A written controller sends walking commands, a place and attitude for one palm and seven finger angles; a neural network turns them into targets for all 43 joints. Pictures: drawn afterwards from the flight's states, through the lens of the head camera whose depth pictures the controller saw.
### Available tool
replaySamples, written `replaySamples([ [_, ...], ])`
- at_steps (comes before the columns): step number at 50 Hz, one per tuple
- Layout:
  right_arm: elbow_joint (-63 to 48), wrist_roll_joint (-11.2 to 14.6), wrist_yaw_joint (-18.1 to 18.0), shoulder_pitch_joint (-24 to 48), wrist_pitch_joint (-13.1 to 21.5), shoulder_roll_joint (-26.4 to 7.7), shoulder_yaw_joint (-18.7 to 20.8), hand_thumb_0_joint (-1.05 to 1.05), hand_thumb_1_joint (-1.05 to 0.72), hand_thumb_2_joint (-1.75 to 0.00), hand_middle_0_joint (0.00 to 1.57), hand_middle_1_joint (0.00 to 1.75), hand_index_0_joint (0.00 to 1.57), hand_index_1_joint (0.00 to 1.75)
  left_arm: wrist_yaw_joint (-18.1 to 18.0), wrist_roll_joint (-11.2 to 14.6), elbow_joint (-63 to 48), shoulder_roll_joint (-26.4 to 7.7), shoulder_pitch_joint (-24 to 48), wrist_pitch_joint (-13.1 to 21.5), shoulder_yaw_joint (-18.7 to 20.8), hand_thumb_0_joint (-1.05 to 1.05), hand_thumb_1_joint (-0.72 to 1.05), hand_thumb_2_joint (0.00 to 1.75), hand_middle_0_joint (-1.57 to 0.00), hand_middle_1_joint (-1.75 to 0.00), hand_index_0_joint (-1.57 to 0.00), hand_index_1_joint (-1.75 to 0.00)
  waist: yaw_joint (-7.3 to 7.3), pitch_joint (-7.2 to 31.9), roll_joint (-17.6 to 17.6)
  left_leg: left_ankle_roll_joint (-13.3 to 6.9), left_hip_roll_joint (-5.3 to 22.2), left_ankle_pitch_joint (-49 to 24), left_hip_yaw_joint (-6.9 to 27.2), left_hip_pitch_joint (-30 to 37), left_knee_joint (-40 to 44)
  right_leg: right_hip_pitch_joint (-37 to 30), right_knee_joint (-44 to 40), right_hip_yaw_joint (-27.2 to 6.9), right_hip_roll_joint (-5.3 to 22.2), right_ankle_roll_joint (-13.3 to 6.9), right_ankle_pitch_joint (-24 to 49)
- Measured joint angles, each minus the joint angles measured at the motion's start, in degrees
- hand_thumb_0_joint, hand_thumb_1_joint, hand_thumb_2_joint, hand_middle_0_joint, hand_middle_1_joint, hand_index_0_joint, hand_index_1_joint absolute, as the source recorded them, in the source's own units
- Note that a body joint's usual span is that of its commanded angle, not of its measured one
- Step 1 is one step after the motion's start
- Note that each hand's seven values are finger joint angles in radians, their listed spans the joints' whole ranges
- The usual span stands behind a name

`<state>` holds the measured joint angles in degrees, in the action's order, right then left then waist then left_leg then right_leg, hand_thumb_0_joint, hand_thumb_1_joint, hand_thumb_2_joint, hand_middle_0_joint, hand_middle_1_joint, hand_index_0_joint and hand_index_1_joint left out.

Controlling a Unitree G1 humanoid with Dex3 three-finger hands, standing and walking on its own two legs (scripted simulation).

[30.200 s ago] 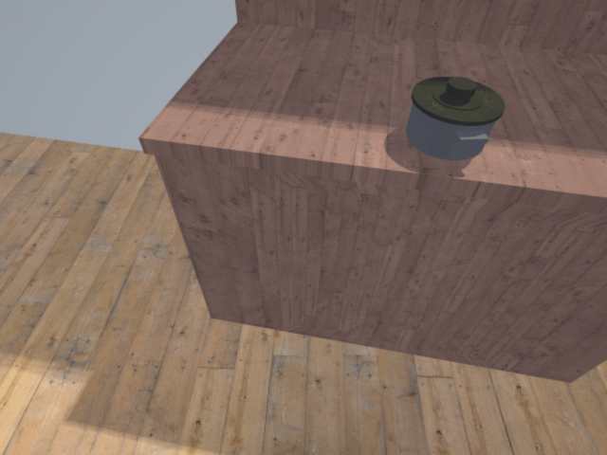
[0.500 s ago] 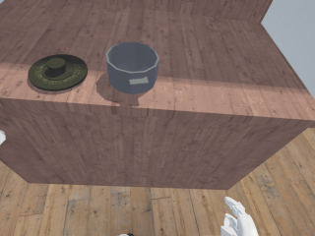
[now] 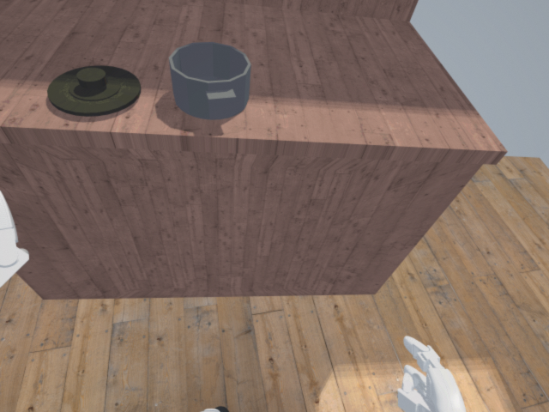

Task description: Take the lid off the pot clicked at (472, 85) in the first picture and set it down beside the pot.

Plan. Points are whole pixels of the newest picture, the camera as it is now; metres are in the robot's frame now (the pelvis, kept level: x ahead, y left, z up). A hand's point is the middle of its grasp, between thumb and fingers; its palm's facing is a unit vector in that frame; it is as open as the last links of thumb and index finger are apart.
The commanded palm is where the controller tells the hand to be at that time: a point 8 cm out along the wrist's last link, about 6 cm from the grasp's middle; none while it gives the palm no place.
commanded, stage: stop stepping back and stand still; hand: left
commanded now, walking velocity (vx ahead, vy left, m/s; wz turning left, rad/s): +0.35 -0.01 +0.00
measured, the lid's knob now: (92, 78) +0.69 +0.38 +0.08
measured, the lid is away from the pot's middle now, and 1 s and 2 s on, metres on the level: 0.23 0.23 0.23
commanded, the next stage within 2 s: let the arm hang, fingers relaxed in 1.60 s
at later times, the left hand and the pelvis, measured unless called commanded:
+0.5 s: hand out of the picture +0.10 +0.22 +0.24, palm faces +0.42 -0.79 -0.45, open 7.5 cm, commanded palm +0.05 +0.28 +0.26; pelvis -0.07 -0.01 +0.00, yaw +2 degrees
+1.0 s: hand out of the picture +0.06 +0.15 -0.18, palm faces +0.17 -0.98 -0.09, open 7.0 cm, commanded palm none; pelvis -0.04 -0.01 -0.02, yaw +7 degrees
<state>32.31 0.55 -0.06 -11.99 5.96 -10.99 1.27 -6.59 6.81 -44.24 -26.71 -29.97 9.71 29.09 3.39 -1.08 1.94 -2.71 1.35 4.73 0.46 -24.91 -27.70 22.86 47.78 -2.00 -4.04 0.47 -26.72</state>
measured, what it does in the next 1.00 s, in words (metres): steps on the spot: right foot, then left foot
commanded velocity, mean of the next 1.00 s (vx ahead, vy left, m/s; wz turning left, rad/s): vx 0.12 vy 0.00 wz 0.00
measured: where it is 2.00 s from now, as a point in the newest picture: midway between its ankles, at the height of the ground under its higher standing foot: outside the picture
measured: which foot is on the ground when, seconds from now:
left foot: down 0.00-0.10, up 0.12-0.26, down 0.28-1.00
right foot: up 0.00-0.08, down 0.10-0.70, up 0.72-0.92, down 0.94-1.00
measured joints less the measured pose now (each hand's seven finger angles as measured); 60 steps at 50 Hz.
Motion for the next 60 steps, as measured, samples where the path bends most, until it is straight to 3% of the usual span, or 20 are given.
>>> replaySamples([
  [5,-1.8,-0.5,-1.3,-4.2,1.1,1.3,-1.0,0.02,-0.91,-0.90,0.20,0.30,0.20,0.30,-1.5,-1.7,-11.0,-5.1,-8.6,1.9,3.3,0.02,0.88,0.90,-0.21,-0.30,-0.21,-0.31,-1.79,1.6,1.4,1.6,-1.2,6.4,0.3,-3.6,-2.3,-11.3,-20.8,3.4,2.0,-2.5,5.0],
  [7,0.9,-0.6,-1.6,-3.6,0.0,0.3,-1.0,0.01,-0.91,-0.90,0.20,0.30,0.20,0.30,-1.2,-2.1,-8.9,-5.4,-4.5,4.3,2.7,0.02,0.88,0.89,-0.22,-0.30,-0.21,-0.31,-3.35,1.0,-0.6,2.5,-1.4,11.6,1.7,-5.4,-12.0,-12.0,-21.2,4.3,1.7,-1.9,11.6],
  [10,5.0,0.3,-2.1,-3.9,-3.0,-0.1,-1.3,0.02,-0.91,-0.90,0.20,0.30,0.20,0.30,-1.3,-2.2,-2.6,-3.1,3.8,4.8,1.6,0.01,0.88,0.89,-0.22,-0.30,-0.21,-0.31,-5.02,4.3,-0.5,2.3,-1.7,15.2,0.8,-3.2,-22.9,-11.7,-19.1,4.0,3.4,-1.5,9.2],
  [14,4.5,1.2,-3.1,-4.9,-2.9,-1.5,-1.7,0.02,-0.91,-0.90,0.21,0.30,0.20,0.30,-2.2,-2.1,7.6,2.6,14.1,3.7,0.1,0.01,0.88,0.90,-0.21,-0.30,-0.21,-0.31,-3.30,7.9,-2.2,-0.4,0.8,23.2,0.5,7.6,-10.6,-8.9,-14.9,6.1,5.0,-0.9,5.5],
  [16,3.6,1.6,-3.2,-3.3,-2.0,-1.2,-1.7,0.02,-0.91,-0.90,0.20,0.30,0.20,0.30,-2.5,-1.7,10.2,3.9,16.4,2.6,0.2,0.01,0.88,0.90,-0.21,-0.30,-0.20,-0.31,-1.61,5.7,-1.8,-0.1,0.1,16.6,0.4,6.8,-10.4,-6.4,-8.9,4.8,4.7,-1.0,1.9],
  [19,2.1,1.2,-2.1,-2.9,0.0,1.4,-2.4,0.02,-0.91,-0.90,0.20,0.30,0.20,0.30,-1.9,-1.6,9.6,3.7,12.0,1.0,0.4,0.01,0.89,0.90,-0.20,-0.30,-0.20,-0.30,0.25,4.6,-0.2,0.1,-0.2,13.2,-0.7,7.1,-8.8,-1.1,3.8,2.8,2.4,-1.2,-0.1],
  [21,1.3,0.8,-1.3,-3.9,1.2,2.7,-3.1,0.02,-0.91,-0.90,0.20,0.30,0.20,0.30,-1.5,-1.8,6.2,3.1,6.5,0.4,-0.5,0.01,0.89,0.90,-0.20,-0.30,-0.20,-0.30,0.92,4.4,0.3,0.8,0.1,11.3,-0.7,7.9,-5.6,-0.7,2.7,3.6,1.8,-1.4,0.2],
  [26,0.2,-0.3,-1.1,-6.2,1.2,2.7,-3.7,0.02,-0.91,-0.90,0.21,0.30,0.20,0.30,-1.0,-3.3,-3.5,-2.7,-3.5,2.1,0.3,0.02,0.88,0.90,-0.21,-0.30,-0.20,-0.30,-1.09,3.5,0.4,1.6,0.6,15.1,0.2,4.6,-9.9,-8.5,-17.1,4.9,1.7,-3.5,5.4],
  [27,1.1,-0.5,-1.2,-5.6,0.8,2.0,-3.3,0.02,-0.90,-0.90,0.21,0.30,0.20,0.30,-0.8,-3.4,-4.2,-3.3,-2.9,2.9,0.4,0.02,0.88,0.90,-0.21,-0.30,-0.20,-0.31,-2.08,2.5,-0.2,1.5,0.7,16.9,0.5,2.9,-14.6,-8.4,-17.1,5.3,1.5,-3.7,10.3],
  [30,5.4,-0.3,-1.7,-4.6,-1.2,0.3,-1.7,0.02,-0.90,-0.90,0.21,0.30,0.20,0.30,-0.6,-3.6,-2.4,-3.0,1.7,4.9,0.7,0.01,0.88,0.89,-0.22,-0.30,-0.21,-0.31,-4.13,2.1,-1.4,1.2,0.1,19.0,0.5,0.7,-23.2,-9.8,-16.7,5.9,1.7,-2.9,9.8],
  [34,5.8,0.7,-2.6,-4.0,-2.1,-1.7,-0.9,0.02,-0.91,-0.90,0.21,0.30,0.20,0.30,-1.7,-2.7,3.3,0.2,8.3,5.5,2.2,0.01,0.88,0.89,-0.22,-0.30,-0.21,-0.31,-4.19,2.4,-1.8,0.0,0.6,16.9,-1.0,6.9,-9.3,-11.5,-16.3,5.3,2.9,-1.5,7.7],
  [36,7.5,0.4,-0.9,-3.0,0.5,-3.5,0.7,0.02,-0.91,-0.90,0.20,0.30,0.20,0.30,-0.3,-5.0,13.5,2.2,13.5,5.4,-2.1,0.00,0.88,0.90,-0.21,-0.30,-0.21,-0.31,-3.32,3.6,-3.1,0.4,-0.2,11.4,-0.5,4.5,-9.7,-6.9,-7.8,5.9,4.2,-1.0,5.4],
  [39,10.4,-1.4,-0.2,-1.4,-1.0,-4.4,1.5,0.02,-0.91,-0.90,0.20,0.30,0.20,0.30,2.5,-7.1,38.1,7.6,19.8,-4.1,-10.7,0.00,0.89,0.90,-0.20,-0.30,-0.19,-0.30,-1.04,5.5,-3.8,0.6,-3.0,12.0,0.4,3.1,-10.3,1.7,11.4,0.5,3.5,-0.1,-2.9],
  [41,11.2,-2.5,-0.1,-1.3,-2.3,-3.9,1.3,0.01,-0.91,-0.90,0.20,0.30,0.20,0.30,3.9,-7.5,55.5,10.3,22.8,-9.6,-15.3,0.00,0.90,0.90,-0.19,-0.29,-0.19,-0.30,0.25,5.5,-3.4,0.7,-4.0,11.2,1.0,3.8,-8.4,5.1,16.8,-1.7,3.3,0.2,-3.9],
  [44,12.5,-3.3,-0.2,-1.3,-3.7,-2.3,0.4,0.01,-0.91,-0.90,0.20,0.30,0.20,0.30,5.9,-7.6,75.4,13.7,23.7,-14.1,-21.9,0.01,0.91,0.90,-0.19,-0.29,-0.18,-0.30,1.00,3.0,-1.6,1.6,-3.8,10.3,0.5,5.3,-6.2,5.6,10.1,-2.4,4.2,0.3,-2.7],
  [48,15.0,-2.2,-0.2,-2.6,-5.4,-0.2,-0.1,0.01,-0.91,-0.90,0.20,0.30,0.20,0.30,7.6,-7.7,89.9,18.1,18.8,-13.7,-29.0,0.01,0.91,0.90,-0.19,-0.29,-0.19,-0.30,0.09,-0.9,2.5,3.1,-3.2,14.2,-1.0,4.2,-11.3,0.0,-7.9,-4.1,4.7,-0.9,7.1],
  [50,17.5,-1.7,-0.4,-3.9,-6.2,-0.2,0.8,0.01,-0.91,-0.90,0.20,0.30,0.20,0.30,6.0,-5.0,91.6,20.4,18.8,-11.0,-26.3,-0.07,0.98,0.89,-0.20,-0.29,-0.20,-0.30,-0.12,-3.6,0.3,2.7,-1.8,15.9,2.2,3.4,-14.2,-0.7,-7.3,-1.2,3.1,-0.6,8.3],
  [52,20.2,-1.8,-0.4,-5.4,-7.3,0.2,1.2,0.01,-0.91,-0.90,0.20,0.30,0.20,0.29,5.5,-6.3,92.9,19.7,19.2,-10.4,-26.2,-0.11,1.01,0.89,-0.21,-0.30,-0.20,-0.30,-0.78,-4.6,-0.9,2.1,-0.7,16.1,2.9,3.9,-14.0,-2.1,-9.0,0.6,2.4,-0.6,8.5],
  [55,23.0,-1.8,-0.8,-7.3,-7.6,1.5,1.5,0.01,-0.91,-0.90,0.20,0.30,0.20,0.29,5.2,-6.9,96.4,17.5,19.4,-10.9,-26.3,-0.10,1.00,0.89,-0.21,-0.30,-0.20,-0.30,-1.31,-4.8,-0.4,3.8,-0.6,15.1,2.6,6.1,-10.5,-4.0,-11.9,0.5,2.5,-0.5,9.2],
  [60,25.0,-1.4,-1.6,-9.2,-7.0,3.3,1.1,0.01,-0.91,-0.90,0.20,0.30,0.20,0.29,5.1,-6.7,101.4,15.1,18.9,-11.1,-26.4,-0.05,0.95,0.89,-0.20,-0.30,-0.20,-0.30,-1.53,-4.7,-1.2,3.4,-0.4,14.1,1.8,9.5,-5.8,-7.1,-16.3,-0.3,2.5,-0.3,10.4],
])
